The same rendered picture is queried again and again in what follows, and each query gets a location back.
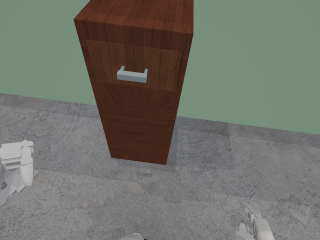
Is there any drawer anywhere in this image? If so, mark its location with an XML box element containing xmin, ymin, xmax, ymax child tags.
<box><xmin>86</xmin><ymin>39</ymin><xmax>182</xmax><ymax>92</ymax></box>

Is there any right robot hand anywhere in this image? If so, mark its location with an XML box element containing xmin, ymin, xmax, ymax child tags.
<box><xmin>236</xmin><ymin>202</ymin><xmax>275</xmax><ymax>240</ymax></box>

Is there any cabinet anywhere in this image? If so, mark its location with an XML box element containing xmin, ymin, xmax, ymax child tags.
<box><xmin>73</xmin><ymin>0</ymin><xmax>194</xmax><ymax>165</ymax></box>

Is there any handle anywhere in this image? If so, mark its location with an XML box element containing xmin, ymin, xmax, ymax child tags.
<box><xmin>117</xmin><ymin>66</ymin><xmax>148</xmax><ymax>83</ymax></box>

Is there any left robot hand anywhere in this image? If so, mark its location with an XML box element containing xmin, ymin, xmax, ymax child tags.
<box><xmin>0</xmin><ymin>140</ymin><xmax>38</xmax><ymax>207</ymax></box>

